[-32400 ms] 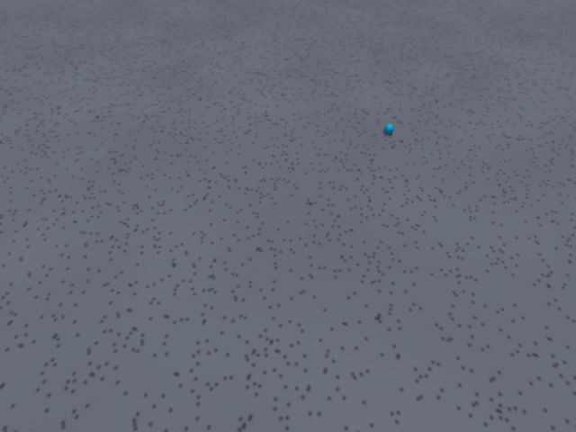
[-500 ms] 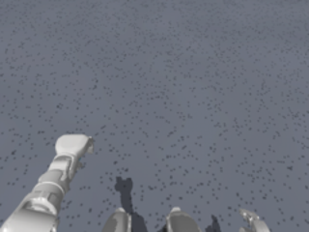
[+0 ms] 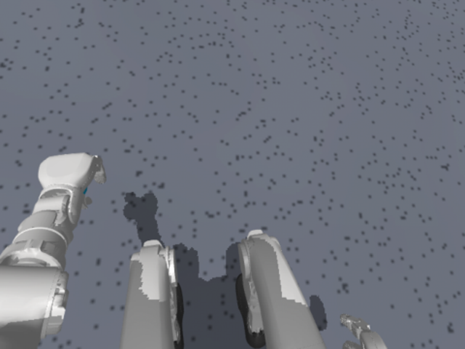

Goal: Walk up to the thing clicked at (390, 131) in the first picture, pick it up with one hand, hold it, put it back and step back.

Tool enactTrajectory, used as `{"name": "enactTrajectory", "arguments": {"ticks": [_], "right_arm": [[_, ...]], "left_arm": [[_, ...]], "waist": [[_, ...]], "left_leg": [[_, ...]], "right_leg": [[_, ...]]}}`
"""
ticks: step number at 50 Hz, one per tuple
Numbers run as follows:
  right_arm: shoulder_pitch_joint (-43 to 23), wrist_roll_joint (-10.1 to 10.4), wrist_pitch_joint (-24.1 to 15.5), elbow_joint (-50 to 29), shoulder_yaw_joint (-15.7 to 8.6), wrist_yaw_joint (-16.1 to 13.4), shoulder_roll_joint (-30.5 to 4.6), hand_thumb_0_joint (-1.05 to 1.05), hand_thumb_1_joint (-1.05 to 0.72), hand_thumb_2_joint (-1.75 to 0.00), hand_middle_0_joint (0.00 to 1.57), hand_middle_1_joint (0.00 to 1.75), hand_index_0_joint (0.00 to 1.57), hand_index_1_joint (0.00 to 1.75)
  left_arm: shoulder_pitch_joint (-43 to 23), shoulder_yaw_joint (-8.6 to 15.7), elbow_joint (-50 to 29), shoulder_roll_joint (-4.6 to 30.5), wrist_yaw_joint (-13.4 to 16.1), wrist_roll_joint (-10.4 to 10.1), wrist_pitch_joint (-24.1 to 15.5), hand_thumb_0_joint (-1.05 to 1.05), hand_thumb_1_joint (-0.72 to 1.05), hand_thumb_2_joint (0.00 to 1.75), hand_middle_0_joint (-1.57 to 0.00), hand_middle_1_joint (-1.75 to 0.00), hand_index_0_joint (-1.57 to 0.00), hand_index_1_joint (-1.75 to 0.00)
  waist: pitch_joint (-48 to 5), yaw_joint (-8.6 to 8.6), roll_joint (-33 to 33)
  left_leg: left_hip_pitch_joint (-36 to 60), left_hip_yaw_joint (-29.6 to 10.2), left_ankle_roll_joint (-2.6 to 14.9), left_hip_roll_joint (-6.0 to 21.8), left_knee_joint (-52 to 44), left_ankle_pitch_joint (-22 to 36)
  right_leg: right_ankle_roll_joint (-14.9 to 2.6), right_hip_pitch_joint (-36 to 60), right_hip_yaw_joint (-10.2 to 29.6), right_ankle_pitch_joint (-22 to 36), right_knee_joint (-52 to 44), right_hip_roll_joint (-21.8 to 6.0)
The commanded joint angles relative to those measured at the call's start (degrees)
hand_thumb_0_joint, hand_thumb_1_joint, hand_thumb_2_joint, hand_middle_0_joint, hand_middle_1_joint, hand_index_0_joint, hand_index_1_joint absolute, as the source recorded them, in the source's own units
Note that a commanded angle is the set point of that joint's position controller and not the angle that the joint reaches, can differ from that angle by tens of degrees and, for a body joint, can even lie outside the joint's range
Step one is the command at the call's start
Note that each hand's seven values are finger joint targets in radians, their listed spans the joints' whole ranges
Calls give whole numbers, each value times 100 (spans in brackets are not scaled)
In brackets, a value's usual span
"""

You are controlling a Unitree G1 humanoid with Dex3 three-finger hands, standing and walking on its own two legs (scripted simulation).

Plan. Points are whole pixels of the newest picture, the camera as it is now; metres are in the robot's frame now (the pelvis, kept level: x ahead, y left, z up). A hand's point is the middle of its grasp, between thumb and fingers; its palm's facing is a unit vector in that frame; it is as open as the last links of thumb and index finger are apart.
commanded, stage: crouch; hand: left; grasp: from above
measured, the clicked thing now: (71, 186) +0.43 +0.27 -0.17
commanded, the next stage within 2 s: lower in 0.96 s
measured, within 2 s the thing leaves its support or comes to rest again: neither
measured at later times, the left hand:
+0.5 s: hand (94, 197) +0.43 +0.26 -0.27, palm faces -0.47 -0.05 -0.88, open 6.1 cm
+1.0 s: hand (100, 198) +0.44 +0.26 -0.32, palm faces -0.46 -0.05 -0.88, open 6.5 cm
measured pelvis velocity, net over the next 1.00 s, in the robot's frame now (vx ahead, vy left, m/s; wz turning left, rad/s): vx -0.01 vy -0.01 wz -0.09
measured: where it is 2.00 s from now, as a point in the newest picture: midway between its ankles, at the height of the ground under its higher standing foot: (213, 327)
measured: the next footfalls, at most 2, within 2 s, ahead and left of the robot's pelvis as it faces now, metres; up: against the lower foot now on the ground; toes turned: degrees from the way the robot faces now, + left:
none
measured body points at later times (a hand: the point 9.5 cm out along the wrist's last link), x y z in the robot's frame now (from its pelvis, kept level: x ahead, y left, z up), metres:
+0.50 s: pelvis +0.00 +0.00 -0.09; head +0.24 +0.05 +0.29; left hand +0.45 +0.26 -0.22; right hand +0.08 -0.28 -0.21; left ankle +0.08 +0.11 -0.46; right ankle +0.08 -0.12 -0.46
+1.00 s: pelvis -0.01 -0.01 -0.15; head +0.23 +0.04 +0.23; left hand +0.46 +0.26 -0.27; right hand +0.03 -0.28 -0.27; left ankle +0.08 +0.11 -0.46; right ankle +0.08 -0.12 -0.46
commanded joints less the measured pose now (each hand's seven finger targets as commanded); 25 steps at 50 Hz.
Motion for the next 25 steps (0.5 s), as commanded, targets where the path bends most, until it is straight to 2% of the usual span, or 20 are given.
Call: {"name": "enactTrajectory", "arguments": {"ticks": [1,3,4,5,6,9,13,14,16,18,20,22,23,24,25], "right_arm": [[759,-48,-194,-302,-369,40,-1267,0,-90,-90,20,30,20,30],[762,-97,-202,-255,-340,83,-1246,0,-91,-90,20,30,20,30],[817,-134,-201,-212,-322,117,-1229,0,-91,-90,20,30,20,30],[817,-145,-205,-185,-340,145,-1241,0,-91,-90,20,30,20,30],[819,-160,-203,-164,-351,168,-1226,0,-91,-90,20,30,20,30],[819,-214,-208,-149,-381,251,-1224,0,-91,-90,20,30,20,30],[772,-253,-198,-106,-422,341,-1321,0,-91,-90,20,30,20,30],[767,-258,-190,-113,-421,375,-1287,0,-91,-90,20,30,20,30],[762,-265,-171,-118,-416,405,-1312,0,-91,-90,20,30,20,30],[758,-288,-183,-104,-399,454,-1354,0,-91,-90,20,30,20,30],[759,-288,-174,-68,-412,468,-1385,0,-91,-90,20,30,20,30],[744,-312,-185,-100,-356,523,-1386,0,-91,-90,20,30,20,30],[704,-325,-176,-61,-370,527,-1443,0,-91,-90,20,30,20,30],[794,-342,-177,-54,-367,549,-1451,0,-91,-90,20,30,20,30],[767,-336,-176,-40,-379,552,-1449,0,-91,-90,20,30,20,30]], "left_arm": [[-2083,502,-1185,1854,466,88,-152,0,58,62,-89,-76,-95,-70],[-1994,535,-1044,1830,548,154,-153,0,60,63,-91,-76,-97,-70],[-2041,453,-980,1668,567,179,-165,0,62,62,-92,-76,-98,-69],[-2067,534,-940,1802,590,214,-174,0,63,61,-92,-76,-99,-69],[-2107,504,-865,1761,604,234,-170,0,63,62,-93,-75,-99,-69],[-1927,443,-707,1569,606,193,-152,0,65,61,-93,-75,-100,-68],[-1946,478,-649,1622,582,212,-153,0,67,61,-95,-74,-102,-68],[-2016,413,-690,1563,578,216,-170,0,66,61,-95,-73,-101,-67],[-1828,523,-512,1651,592,244,-175,0,66,58,-96,-69,-101,-64],[-1884,495,-514,1626,583,239,-214,0,65,60,-95,-71,-101,-66],[-2138,641,-621,1907,611,294,-274,0,63,57,-94,-68,-100,-62],[-1811,581,-218,1679,633,302,-274,0,64,55,-94,-68,-100,-62],[-2090,694,-533,1911,669,342,-338,0,63,55,-94,-67,-100,-61],[-2075,807,-461,2056,688,380,-358,0,64,54,-94,-68,-100,-62],[-2292,790,-579,2103,703,381,-385,0,64,52,-95,-67,-101,-60]], "waist": [[-4011,78,830],[-4025,53,879],[-3999,-17,920],[-3997,-20,929],[-3903,-42,956],[-3847,-59,971],[-3747,-27,1247],[-3697,-41,1328],[-3557,-35,1141],[-3468,-103,1140],[-3522,-57,1225],[-3353,-80,1099],[-3462,-73,1240],[-3462,-73,1289],[-3514,-58,1338]], "left_leg": [[2739,-2,41,-120,-840,514],[2632,49,65,-114,-593,676],[2640,43,70,-106,-495,852],[2674,5,72,-83,-404,962],[2636,5,82,-66,-310,1034],[2673,-64,65,-30,-146,1219],[2668,-199,-12,28,10,1386],[2610,-176,-5,24,42,1348],[2351,-176,15,22,164,1295],[2293,-195,5,44,267,1307],[2221,-191,15,53,382,1259],[2008,-201,2,47,443,1197],[1959,-205,-7,49,481,1126],[2065,-216,-13,55,539,1234],[2022,-208,-11,63,577,1115]], "right_leg": [[-314,1286,-143,771,-1070,70],[-293,1131,-160,918,-933,79],[-292,1085,-181,1065,-842,85],[-294,953,-209,1137,-747,89],[-290,851,-218,1198,-698,103],[-288,650,-286,1312,-485,107],[-320,240,-392,1311,-52,113],[-332,234,-390,1308,-26,133],[-306,236,-416,1341,43,141],[-297,107,-426,1351,169,138],[-308,-17,-430,1339,305,168],[-296,-41,-451,1315,401,140],[-311,-161,-471,1248,497,166],[-304,-174,-468,1323,546,145],[-318,-255,-475,1250,602,161]]}}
